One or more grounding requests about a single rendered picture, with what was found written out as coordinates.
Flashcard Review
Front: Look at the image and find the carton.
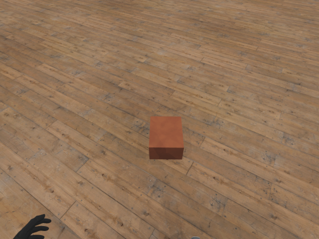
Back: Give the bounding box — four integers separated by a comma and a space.
149, 117, 184, 159

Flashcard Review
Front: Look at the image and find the left robot hand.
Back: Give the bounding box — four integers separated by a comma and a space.
13, 214, 51, 239

